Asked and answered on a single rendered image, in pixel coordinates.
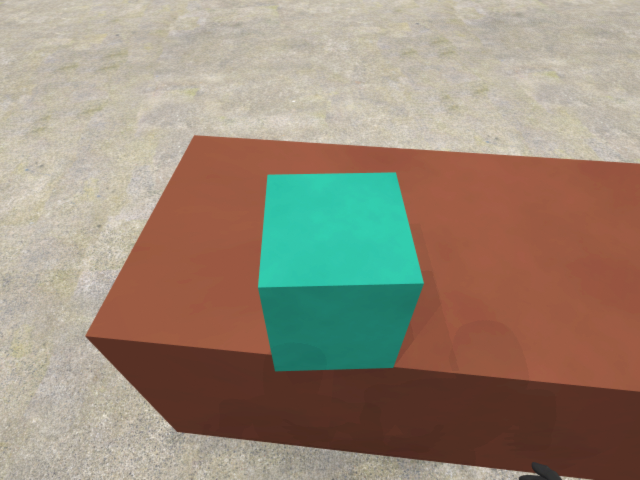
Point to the carton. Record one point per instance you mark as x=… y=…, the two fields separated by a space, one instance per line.
x=339 y=276

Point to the pedestal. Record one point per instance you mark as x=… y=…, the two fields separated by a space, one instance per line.
x=524 y=345

